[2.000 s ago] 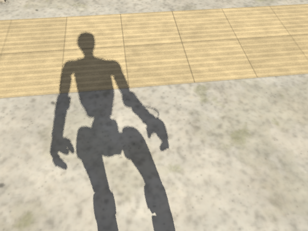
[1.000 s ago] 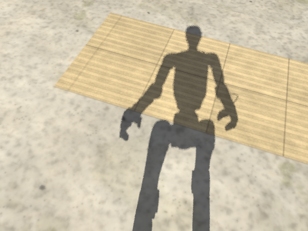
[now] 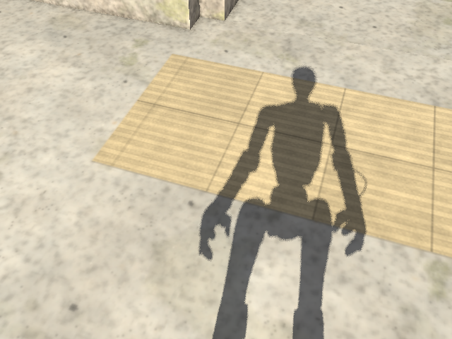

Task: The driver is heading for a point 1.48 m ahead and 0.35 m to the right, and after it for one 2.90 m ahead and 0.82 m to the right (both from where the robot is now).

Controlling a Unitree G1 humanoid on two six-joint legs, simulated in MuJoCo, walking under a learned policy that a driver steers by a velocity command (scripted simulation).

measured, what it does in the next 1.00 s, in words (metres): walks ahead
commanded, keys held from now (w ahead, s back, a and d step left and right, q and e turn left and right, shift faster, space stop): no key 0.52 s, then w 0.48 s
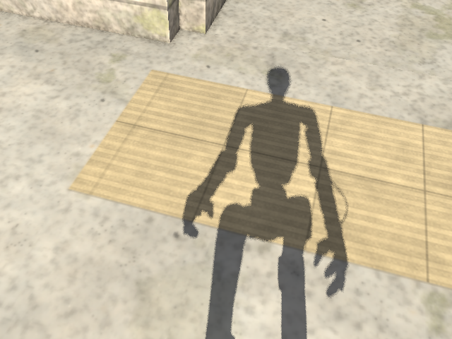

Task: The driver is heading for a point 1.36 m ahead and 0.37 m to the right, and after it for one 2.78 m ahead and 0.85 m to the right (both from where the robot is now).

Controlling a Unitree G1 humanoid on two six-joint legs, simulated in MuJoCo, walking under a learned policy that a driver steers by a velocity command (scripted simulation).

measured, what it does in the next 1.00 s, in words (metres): walks ahead: right foot, then left foot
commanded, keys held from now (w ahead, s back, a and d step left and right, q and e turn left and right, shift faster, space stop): w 0.80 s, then w+e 0.20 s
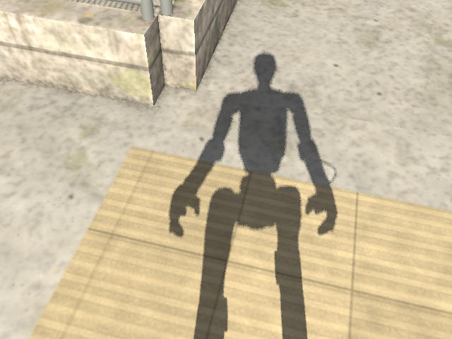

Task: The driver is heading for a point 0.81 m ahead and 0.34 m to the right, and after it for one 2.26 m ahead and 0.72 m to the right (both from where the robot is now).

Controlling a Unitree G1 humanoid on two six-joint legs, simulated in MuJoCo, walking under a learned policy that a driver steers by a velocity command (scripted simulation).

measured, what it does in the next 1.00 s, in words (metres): walks ahead, turning right: right foot, then left foot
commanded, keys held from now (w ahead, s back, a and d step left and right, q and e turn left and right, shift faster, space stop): w+e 1.00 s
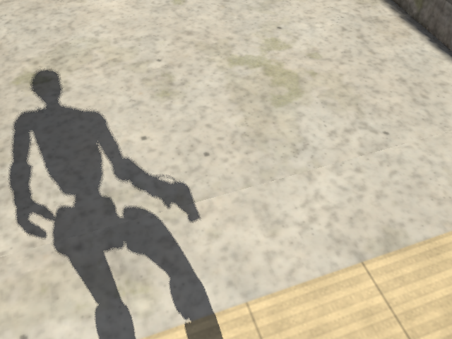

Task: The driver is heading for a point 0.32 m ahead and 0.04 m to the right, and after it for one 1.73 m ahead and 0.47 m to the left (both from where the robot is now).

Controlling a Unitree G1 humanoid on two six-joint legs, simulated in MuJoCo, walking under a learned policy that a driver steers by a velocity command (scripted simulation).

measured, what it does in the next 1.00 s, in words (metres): walks ahead: right foot, then left foot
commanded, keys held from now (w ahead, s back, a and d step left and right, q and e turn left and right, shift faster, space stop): w+e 0.16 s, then e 0.02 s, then q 0.82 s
